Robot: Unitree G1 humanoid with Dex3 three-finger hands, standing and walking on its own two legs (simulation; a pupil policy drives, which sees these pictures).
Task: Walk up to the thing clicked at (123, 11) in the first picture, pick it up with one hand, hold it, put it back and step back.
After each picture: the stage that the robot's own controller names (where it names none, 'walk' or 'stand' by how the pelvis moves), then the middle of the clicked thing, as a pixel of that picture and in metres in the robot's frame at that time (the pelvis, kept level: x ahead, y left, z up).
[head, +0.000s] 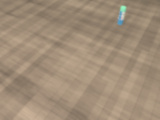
stand; (121, 15) +1.97 -0.56 -0.65
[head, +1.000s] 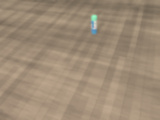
walk; (94, 24) +1.89 -0.06 -0.62
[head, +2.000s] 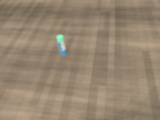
walk; (61, 45) +1.33 +0.31 -0.64
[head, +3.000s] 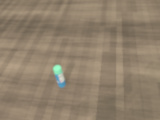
walk; (59, 76) +0.89 +0.29 -0.65
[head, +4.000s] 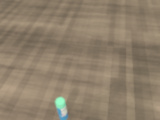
walk; (62, 109) +0.61 +0.21 -0.64
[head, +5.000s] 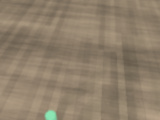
stand; out of the picture +0.48 +0.20 -0.64
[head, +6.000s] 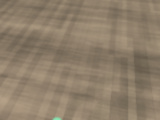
stand; out of the picture +0.44 +0.17 -0.65
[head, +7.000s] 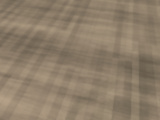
stand; out of the picture +0.42 +0.17 -0.65
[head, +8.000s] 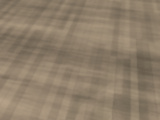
stand; out of the picture +0.42 +0.16 -0.66
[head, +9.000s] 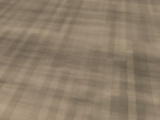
stand; out of the picture +0.40 +0.18 -0.66
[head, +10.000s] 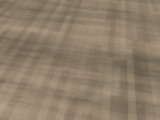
stand; out of the picture +0.39 +0.18 -0.66
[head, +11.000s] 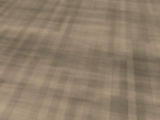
stand; out of the picture +0.39 +0.18 -0.66
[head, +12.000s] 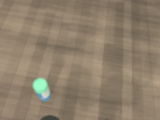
go down; (42, 90) +0.43 +0.20 -0.47
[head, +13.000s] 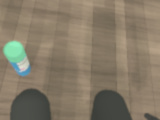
go down; (19, 61) +0.47 +0.26 -0.28
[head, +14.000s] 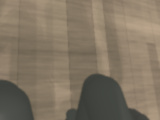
close in; out of the picture +0.44 +0.30 -0.19
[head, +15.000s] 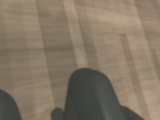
close; out of the picture +0.42 +0.33 -0.15
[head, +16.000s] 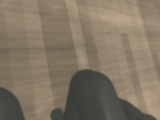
lift; out of the picture +0.39 +0.33 -0.15
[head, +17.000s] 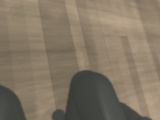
lift; out of the picture +0.38 +0.33 -0.15
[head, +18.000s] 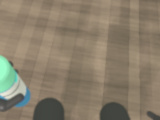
lift; (9, 86) +0.31 +0.24 +0.00
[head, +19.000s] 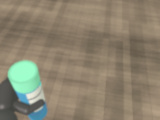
hold; (31, 95) +0.31 +0.17 +0.02
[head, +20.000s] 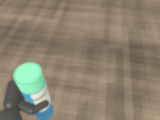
hold; (37, 95) +0.31 +0.16 +0.02
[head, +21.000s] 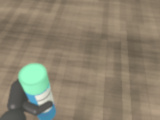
crouch; (41, 96) +0.31 +0.14 +0.01
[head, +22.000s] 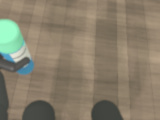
crouch; (16, 53) +0.44 +0.21 -0.05
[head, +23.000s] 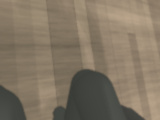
lower; out of the picture +0.40 +0.33 -0.17
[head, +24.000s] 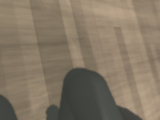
lower; out of the picture +0.42 +0.35 -0.16
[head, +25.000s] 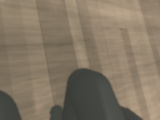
lower; out of the picture +0.41 +0.35 -0.16
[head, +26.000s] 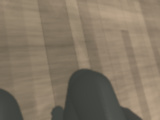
lower; out of the picture +0.40 +0.34 -0.16
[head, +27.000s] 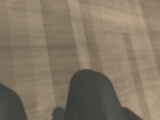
loosen; out of the picture +0.40 +0.33 -0.16
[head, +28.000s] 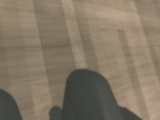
withdraw; out of the picture +0.40 +0.33 -0.16
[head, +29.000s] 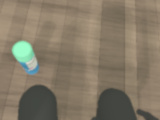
walk; (27, 60) +0.45 +0.26 -0.28
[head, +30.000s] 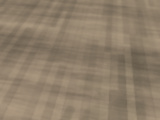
stand; out of the picture +0.39 +0.18 -0.60
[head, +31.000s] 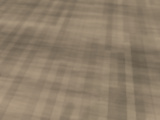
stand; out of the picture +0.41 +0.18 -0.60
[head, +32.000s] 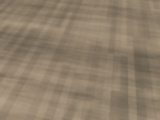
stand; out of the picture +0.40 +0.18 -0.63
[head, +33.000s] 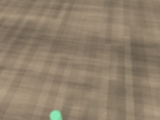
walk; out of the picture +0.45 +0.18 -0.64
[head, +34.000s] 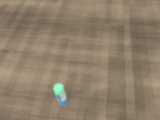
walk; (60, 95) +0.59 +0.20 -0.63
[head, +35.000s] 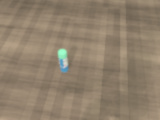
walk; (63, 61) +0.88 +0.16 -0.63
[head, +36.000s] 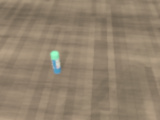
stand; (56, 62) +1.01 +0.23 -0.64
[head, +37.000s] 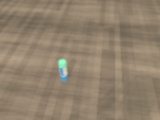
stand; (63, 70) +1.00 +0.20 -0.66
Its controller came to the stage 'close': yes
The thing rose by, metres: 0.68
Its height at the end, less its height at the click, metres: +0.00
